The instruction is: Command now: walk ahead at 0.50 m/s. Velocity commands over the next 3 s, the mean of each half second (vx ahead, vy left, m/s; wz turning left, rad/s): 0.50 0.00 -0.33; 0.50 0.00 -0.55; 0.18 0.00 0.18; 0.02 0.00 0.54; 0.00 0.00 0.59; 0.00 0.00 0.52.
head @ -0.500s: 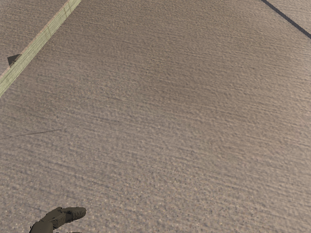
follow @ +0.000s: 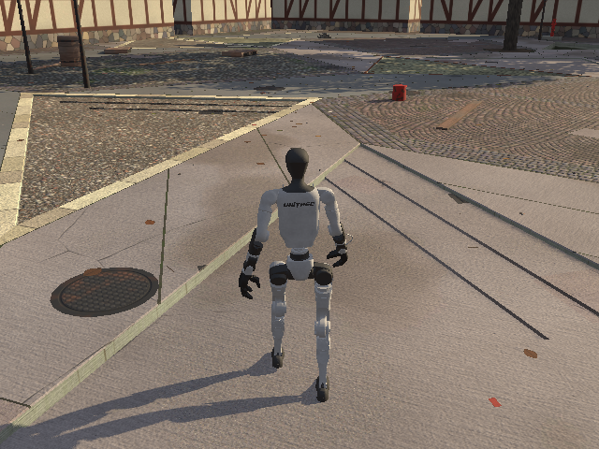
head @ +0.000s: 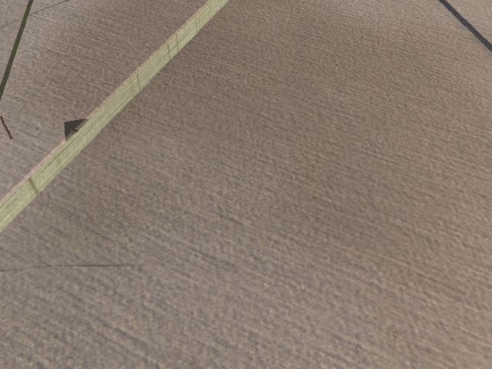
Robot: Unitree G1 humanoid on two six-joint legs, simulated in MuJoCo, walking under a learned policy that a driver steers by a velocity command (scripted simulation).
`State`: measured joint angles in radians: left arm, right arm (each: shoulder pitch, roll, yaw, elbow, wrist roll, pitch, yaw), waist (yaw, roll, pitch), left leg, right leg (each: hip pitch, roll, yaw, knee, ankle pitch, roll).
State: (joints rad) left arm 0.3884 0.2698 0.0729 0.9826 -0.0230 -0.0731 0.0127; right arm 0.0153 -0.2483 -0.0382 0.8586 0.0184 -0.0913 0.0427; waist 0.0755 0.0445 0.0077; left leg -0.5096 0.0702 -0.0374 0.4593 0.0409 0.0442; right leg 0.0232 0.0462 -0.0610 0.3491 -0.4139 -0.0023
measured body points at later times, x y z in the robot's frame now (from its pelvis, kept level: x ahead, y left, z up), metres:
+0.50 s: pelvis +0.27 +0.03 -0.02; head +0.30 +0.02 +0.43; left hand +0.51 +0.22 -0.12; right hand +0.22 -0.24 -0.16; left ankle +0.14 +0.13 -0.75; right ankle +0.42 -0.13 -0.72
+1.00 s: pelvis +0.54 -0.05 -0.01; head +0.56 -0.08 +0.44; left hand +0.72 +0.19 -0.12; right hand +0.63 -0.37 -0.10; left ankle +0.77 +0.01 -0.72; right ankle +0.42 -0.10 -0.75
